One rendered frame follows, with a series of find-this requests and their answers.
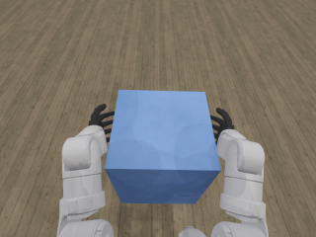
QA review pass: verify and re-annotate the right robot hand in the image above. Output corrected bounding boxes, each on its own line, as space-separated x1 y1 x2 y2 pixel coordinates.
210 108 234 147

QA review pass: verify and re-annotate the left robot upper arm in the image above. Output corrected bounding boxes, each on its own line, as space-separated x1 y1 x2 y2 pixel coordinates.
59 219 114 237

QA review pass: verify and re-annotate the robot left forearm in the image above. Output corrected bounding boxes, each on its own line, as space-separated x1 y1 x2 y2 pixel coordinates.
56 124 108 237

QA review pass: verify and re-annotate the carton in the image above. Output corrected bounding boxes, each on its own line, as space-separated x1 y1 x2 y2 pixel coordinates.
105 90 221 204

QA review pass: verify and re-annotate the right robot upper arm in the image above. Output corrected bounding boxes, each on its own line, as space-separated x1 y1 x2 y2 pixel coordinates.
210 221 266 237

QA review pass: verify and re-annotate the left robot hand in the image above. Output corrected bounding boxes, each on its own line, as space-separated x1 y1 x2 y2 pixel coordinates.
89 104 115 142

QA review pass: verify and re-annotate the robot right forearm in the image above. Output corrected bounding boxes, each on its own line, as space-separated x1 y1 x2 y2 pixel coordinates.
216 129 269 237

